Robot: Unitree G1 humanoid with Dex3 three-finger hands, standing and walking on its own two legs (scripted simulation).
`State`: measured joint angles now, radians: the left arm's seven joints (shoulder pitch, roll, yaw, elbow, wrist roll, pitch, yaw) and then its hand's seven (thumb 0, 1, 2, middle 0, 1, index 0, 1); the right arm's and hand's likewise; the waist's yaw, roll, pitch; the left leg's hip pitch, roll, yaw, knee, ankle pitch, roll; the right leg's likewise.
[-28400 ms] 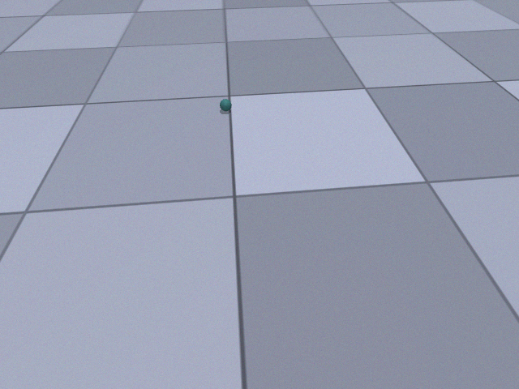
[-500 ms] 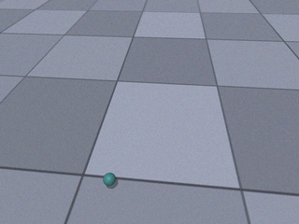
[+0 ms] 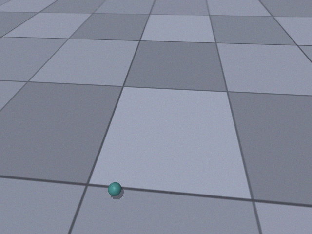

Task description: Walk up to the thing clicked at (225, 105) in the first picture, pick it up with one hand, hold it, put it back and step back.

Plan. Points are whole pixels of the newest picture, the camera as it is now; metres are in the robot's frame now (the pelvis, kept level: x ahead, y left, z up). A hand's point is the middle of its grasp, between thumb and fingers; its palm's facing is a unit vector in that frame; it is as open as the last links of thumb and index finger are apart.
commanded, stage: stand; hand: left
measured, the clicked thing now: (114, 189) +0.56 +0.32 -0.74
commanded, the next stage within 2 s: walk up in 0.46 s
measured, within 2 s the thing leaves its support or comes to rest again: neither
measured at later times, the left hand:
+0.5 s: hand out of the picture +0.07 +0.26 -0.16, palm faces -0.01 -0.94 -0.35, open 7.4 cm
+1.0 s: hand out of the picture +0.15 +0.42 -0.17, palm faces -0.08 -0.91 -0.41, open 7.4 cm
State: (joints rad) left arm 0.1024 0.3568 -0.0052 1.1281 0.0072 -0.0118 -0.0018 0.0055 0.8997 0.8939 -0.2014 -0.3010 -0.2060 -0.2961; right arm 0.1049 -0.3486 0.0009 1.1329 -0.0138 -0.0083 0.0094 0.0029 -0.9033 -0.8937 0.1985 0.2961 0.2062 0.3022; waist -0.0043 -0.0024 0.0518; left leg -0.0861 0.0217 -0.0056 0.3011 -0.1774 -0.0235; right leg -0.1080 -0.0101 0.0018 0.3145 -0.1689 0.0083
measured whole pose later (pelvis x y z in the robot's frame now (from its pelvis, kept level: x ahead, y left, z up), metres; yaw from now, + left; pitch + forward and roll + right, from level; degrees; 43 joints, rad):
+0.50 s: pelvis +0.00 +0.00 +0.00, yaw +0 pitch -3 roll +0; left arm 0.13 0.35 0.01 1.11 0.01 -0.03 0.00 0.01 0.90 0.89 -0.20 -0.30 -0.21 -0.30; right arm 0.13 -0.36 -0.02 1.10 -0.04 0.01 0.03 0.00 -0.90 -0.89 0.20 0.30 0.21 0.30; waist 0.00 0.01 0.06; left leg -0.12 0.03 -0.01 0.39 -0.27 0.00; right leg -0.11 0.00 0.00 0.33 -0.18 0.00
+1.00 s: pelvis +0.09 +0.13 -0.02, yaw -2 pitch -3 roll -1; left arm 0.26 0.46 0.06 0.96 0.01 -0.02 0.01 0.01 0.90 0.89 -0.20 -0.30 -0.20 -0.30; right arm 0.30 -0.35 -0.06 0.91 -0.03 -0.01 0.05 0.00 -0.90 -0.89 0.20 0.30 0.21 0.30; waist -0.03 -0.04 0.11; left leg -0.26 0.06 0.06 0.60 -0.28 0.00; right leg -0.43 0.02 0.05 1.04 -0.44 -0.03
